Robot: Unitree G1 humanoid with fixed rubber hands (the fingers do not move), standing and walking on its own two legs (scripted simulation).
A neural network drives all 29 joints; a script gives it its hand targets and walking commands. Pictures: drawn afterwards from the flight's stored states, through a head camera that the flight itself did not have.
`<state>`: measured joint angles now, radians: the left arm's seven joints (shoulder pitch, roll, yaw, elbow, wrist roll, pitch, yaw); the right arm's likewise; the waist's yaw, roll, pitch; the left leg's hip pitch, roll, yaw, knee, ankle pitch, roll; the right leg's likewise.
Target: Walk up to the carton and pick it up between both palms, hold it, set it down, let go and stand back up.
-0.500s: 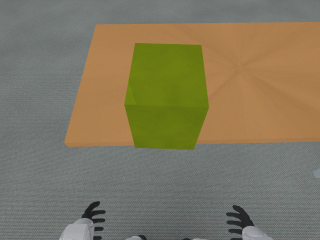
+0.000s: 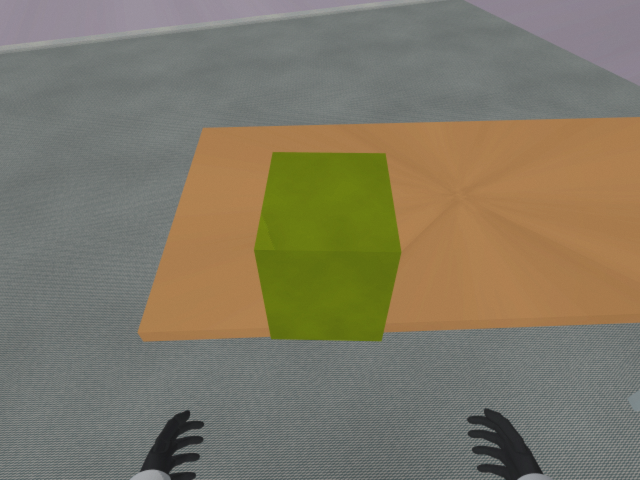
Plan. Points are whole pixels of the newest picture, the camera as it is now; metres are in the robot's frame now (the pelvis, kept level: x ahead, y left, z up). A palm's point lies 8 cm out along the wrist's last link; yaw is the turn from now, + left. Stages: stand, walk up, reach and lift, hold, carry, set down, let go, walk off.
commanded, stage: let go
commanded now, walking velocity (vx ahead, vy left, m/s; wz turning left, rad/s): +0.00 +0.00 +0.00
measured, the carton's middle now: (327, 247) +0.50 +0.01 -0.03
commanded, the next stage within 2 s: stand in 0.38 s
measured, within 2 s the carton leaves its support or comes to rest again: neither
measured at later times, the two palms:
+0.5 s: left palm out of the picture +0.16 +0.23 -0.09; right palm out of the picture +0.14 -0.24 -0.11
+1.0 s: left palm out of the picture +0.07 +0.26 -0.14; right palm out of the picture +0.04 -0.22 -0.14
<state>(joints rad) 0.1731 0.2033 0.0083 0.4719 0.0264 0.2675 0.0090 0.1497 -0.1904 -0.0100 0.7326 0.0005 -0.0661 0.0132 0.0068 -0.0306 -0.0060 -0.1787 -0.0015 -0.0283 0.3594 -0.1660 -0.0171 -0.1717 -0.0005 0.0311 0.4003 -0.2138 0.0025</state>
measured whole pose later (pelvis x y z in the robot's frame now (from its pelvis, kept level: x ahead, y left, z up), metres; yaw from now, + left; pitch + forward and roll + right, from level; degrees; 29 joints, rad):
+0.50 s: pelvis +0.02 +0.00 -0.01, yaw -1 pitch +2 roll +0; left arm 0.27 0.20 -0.02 0.55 0.05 0.01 0.00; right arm 0.22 -0.21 -0.03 0.76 -0.03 -0.06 0.03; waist 0.01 0.00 -0.04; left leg -0.27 0.02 -0.01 0.51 -0.27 -0.01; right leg -0.24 0.02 0.05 0.49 -0.28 0.00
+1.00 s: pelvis +0.04 +0.02 -0.01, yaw -2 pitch +1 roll +0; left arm 0.40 0.19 0.01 0.88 0.02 -0.03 0.04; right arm 0.33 -0.18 -0.05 1.00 -0.02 0.00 -0.01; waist 0.00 -0.01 -0.04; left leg -0.19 0.00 0.02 0.48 -0.30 0.01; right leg -0.16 0.00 0.07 0.45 -0.30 0.03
